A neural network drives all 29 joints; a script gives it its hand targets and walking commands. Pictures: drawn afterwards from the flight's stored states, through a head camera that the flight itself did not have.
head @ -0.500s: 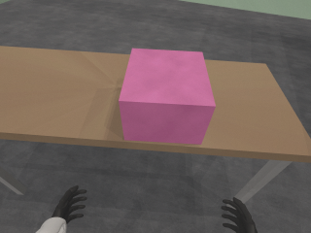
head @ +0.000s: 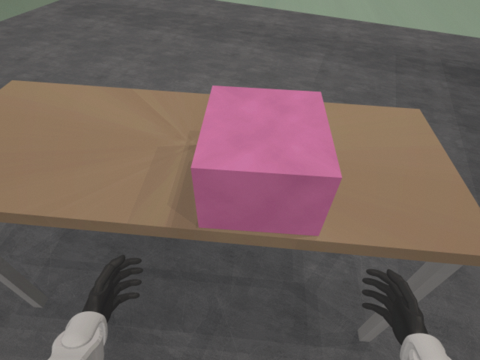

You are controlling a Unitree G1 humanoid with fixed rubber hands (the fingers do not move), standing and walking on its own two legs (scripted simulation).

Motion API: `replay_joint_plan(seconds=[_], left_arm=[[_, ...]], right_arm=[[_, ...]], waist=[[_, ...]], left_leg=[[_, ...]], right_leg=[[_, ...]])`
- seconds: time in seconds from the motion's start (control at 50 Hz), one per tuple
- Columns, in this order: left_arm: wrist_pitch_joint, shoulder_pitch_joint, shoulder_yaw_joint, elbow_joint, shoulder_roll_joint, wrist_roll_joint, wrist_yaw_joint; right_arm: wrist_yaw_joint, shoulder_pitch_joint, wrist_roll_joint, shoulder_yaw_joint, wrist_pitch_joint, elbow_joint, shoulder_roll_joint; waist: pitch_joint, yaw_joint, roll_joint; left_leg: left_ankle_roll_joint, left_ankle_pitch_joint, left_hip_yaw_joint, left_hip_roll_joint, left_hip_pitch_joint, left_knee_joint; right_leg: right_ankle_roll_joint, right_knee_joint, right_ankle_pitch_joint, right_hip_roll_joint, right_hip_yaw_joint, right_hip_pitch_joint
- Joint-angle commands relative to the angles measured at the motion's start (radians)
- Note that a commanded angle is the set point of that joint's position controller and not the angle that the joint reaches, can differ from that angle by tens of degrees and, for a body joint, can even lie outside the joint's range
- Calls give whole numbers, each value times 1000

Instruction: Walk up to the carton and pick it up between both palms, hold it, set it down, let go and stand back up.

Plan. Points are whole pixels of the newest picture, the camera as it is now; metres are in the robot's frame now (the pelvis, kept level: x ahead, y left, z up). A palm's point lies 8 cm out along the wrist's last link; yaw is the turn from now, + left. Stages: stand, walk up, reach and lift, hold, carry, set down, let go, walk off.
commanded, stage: reach and lift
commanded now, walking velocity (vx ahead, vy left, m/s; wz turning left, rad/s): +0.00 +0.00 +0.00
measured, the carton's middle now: (262, 156) +0.55 -0.05 +0.03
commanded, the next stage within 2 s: none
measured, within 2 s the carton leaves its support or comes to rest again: neither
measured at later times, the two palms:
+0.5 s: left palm (110, 263) +0.28 +0.21 +0.05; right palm (402, 263) +0.28 -0.25 +0.05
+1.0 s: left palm (121, 205) +0.37 +0.20 +0.08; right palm (401, 213) +0.36 -0.27 +0.09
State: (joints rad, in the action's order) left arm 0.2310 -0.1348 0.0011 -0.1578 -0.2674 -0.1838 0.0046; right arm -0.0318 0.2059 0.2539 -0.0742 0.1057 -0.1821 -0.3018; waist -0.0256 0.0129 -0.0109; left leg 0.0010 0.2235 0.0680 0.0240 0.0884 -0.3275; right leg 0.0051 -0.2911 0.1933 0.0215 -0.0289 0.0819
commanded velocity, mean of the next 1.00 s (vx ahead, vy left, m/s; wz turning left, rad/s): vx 0.00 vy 0.00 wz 0.00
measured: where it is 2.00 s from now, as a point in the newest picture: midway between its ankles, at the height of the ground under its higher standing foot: outside the picture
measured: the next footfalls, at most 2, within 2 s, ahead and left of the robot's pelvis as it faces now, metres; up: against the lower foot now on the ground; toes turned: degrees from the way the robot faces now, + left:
none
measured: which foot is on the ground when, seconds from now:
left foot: down 0.00-1.00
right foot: down 0.00-1.00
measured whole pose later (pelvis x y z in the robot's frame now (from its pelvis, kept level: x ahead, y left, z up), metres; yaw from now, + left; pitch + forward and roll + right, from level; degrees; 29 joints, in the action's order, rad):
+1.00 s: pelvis -0.02 -0.02 +0.00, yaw +1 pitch +7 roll +0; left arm 0.25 0.57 0.01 -0.61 -0.36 -0.27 0.00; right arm 0.03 -0.55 0.40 0.00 0.11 -0.69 -0.41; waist 0.08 0.03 0.00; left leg 0.02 0.19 0.03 0.04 0.33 -0.39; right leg 0.02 -0.36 0.17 0.04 0.00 0.31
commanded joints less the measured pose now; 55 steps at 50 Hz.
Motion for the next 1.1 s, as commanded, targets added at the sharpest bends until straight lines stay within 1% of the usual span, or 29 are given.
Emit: replay_joint_plan(seconds=[0.0, 0.2, 0.28, 0.36, 0.42, 0.5, 0.54, 0.6, 0.64, 0.84, 0.96, 1.08], left_arm=[[-60, 247, 72, 196, -148, -19, 3], [-99, 454, 68, 99, -165, -68, 6], [-124, 536, 63, 66, -176, -85, 10], [-145, 610, 59, 44, -189, -99, 13], [-149, 684, 56, 0, -197, -103, 11], [-132, 813, 47, -80, -213, -107, 10], [-123, 860, 45, -84, -229, -114, 13], [-107, 905, 56, -85, -248, -112, 11], [-94, 935, 69, -98, -258, -105, 5], [-46, 1096, 79, -199, -276, -86, -5], [-41, 1204, 76, -250, -294, -86, -2], [-43, 1311, 68, -303, -311, -90, 3]], right_arm=[[6, -201, 11, -86, -41, 204, -165], [22, -424, 17, -96, -32, 161, -169], [31, -515, 24, -97, -43, 130, -173], [41, -600, 36, -98, -57, 98, -184], [48, -671, 42, -94, -59, 38, -192], [54, -788, 43, -83, -45, -74, -205], [56, -844, 52, -80, -46, -91, -217], [61, -906, 71, -70, -55, -112, -241], [66, -944, 82, -60, -60, -138, -255], [67, -1122, 128, -20, -62, -265, -304], [63, -1230, 151, 0, -62, -324, -334], [61, -1337, 164, 15, -62, -389, -361]], waist=[[226, -3, 9], [277, -15, 41], [312, -17, 45], [353, -17, 46], [366, -9, 41], [384, 7, 36], [432, 10, 40], [512, 17, 37], [542, 20, 32], [602, 18, 16], [659, 15, 15], [737, 20, 12]], left_leg=[[40, -338, -51, -19, -126, 2], [5, -209, -61, -19, -68, 25], [-3, -194, -64, -21, -51, 21], [-6, -202, -66, -23, -43, 7], [-9, -195, -70, -22, -38, 3], [-15, -170, -73, -16, -22, 1], [-16, -192, -72, -17, -21, -12], [-10, -273, -69, -23, -39, -41], [-6, -311, -66, -26, -46, -54], [5, -348, -59, -27, -57, -78], [7, -371, -59, -27, -52, -95], [10, -399, -62, -26, -50, -118]], right_leg=[[6, 5, -422, 5, -16, 20], [-8, -1, -281, -6, -21, 53], [-14, -11, -253, -5, -20, 58], [-19, -21, -251, -2, -15, 58], [-22, -23, -237, -2, -12, 69], [-26, -23, -208, -3, -6, 91], [-32, -33, -246, 0, -3, 80], [-41, -55, -355, 10, 5, 50], [-46, -62, -400, 14, 11, 39], [-57, -66, -441, 26, 36, 67], [-64, -75, -493, 29, 43, 84], [-68, -85, -542, 30, 49, 111]])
